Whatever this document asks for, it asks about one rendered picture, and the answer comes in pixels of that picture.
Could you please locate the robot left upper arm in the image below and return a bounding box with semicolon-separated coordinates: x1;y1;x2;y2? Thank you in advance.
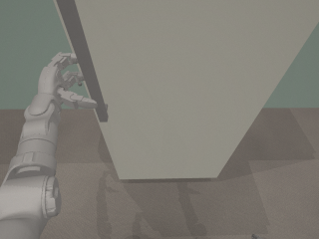
0;174;62;239

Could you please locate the robot left hand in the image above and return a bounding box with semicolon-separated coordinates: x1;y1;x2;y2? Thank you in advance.
38;52;98;110

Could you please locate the fridge door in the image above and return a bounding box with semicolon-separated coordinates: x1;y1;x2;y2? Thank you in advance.
53;0;319;180

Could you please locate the handle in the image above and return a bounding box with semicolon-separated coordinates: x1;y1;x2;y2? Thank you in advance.
56;0;109;122

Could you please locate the robot left forearm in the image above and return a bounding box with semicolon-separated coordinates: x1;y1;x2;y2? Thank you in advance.
0;93;62;191

